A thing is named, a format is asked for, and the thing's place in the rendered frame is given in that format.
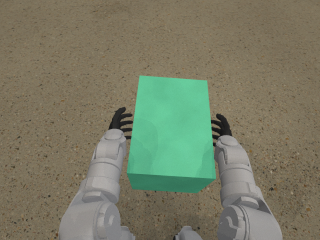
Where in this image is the left robot hand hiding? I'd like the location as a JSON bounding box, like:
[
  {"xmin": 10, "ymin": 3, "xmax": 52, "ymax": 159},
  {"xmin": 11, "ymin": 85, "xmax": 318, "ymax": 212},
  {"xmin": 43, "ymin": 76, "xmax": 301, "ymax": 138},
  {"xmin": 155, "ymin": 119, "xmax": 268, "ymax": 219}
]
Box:
[{"xmin": 108, "ymin": 107, "xmax": 133, "ymax": 139}]

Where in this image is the robot left upper arm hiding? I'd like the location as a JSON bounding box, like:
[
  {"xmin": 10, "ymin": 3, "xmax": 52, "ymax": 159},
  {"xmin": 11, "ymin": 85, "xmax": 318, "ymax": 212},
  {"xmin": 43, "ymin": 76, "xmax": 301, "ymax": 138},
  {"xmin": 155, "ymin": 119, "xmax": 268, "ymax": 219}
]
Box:
[{"xmin": 59, "ymin": 200, "xmax": 122, "ymax": 240}]

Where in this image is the robot right shin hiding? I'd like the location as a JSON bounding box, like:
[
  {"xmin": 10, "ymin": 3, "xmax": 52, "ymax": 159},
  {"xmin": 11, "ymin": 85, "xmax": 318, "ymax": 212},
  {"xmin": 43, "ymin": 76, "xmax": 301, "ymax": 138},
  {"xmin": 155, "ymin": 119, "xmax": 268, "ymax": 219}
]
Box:
[{"xmin": 179, "ymin": 226, "xmax": 192, "ymax": 233}]

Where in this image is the left robot forearm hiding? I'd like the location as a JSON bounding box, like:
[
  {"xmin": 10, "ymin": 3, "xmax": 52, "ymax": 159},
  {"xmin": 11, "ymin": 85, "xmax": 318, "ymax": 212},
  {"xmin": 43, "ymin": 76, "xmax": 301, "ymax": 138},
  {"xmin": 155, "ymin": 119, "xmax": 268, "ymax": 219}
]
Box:
[{"xmin": 58, "ymin": 128, "xmax": 127, "ymax": 240}]

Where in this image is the carton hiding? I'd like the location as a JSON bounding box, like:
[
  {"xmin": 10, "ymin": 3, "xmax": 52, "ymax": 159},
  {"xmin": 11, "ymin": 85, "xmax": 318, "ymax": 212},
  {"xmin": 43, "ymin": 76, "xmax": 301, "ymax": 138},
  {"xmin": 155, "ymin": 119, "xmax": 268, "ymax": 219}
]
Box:
[{"xmin": 127, "ymin": 75, "xmax": 216, "ymax": 193}]

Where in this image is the robot right upper arm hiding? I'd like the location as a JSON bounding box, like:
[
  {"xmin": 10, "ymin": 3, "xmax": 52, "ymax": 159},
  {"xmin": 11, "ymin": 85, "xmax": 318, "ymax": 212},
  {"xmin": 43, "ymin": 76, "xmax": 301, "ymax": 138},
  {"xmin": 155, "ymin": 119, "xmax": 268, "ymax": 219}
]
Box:
[{"xmin": 217, "ymin": 204, "xmax": 283, "ymax": 240}]

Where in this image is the right robot hand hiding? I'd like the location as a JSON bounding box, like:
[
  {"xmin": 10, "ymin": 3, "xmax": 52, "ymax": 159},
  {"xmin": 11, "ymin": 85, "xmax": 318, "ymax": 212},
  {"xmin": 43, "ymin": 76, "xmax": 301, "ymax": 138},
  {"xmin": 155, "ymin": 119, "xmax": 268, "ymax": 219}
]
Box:
[{"xmin": 211, "ymin": 113, "xmax": 232, "ymax": 147}]

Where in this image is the right robot forearm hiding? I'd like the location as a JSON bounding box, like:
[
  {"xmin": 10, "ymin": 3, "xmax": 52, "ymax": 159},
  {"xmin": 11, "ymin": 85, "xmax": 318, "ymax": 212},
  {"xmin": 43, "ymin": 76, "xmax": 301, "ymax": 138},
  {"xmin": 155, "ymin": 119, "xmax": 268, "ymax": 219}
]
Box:
[{"xmin": 214, "ymin": 135, "xmax": 283, "ymax": 238}]

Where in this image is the robot right thigh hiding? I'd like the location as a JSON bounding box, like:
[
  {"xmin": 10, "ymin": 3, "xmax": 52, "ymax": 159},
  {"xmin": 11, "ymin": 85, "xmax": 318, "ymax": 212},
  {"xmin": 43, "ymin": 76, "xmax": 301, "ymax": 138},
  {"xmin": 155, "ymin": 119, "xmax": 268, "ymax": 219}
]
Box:
[{"xmin": 175, "ymin": 230, "xmax": 203, "ymax": 240}]

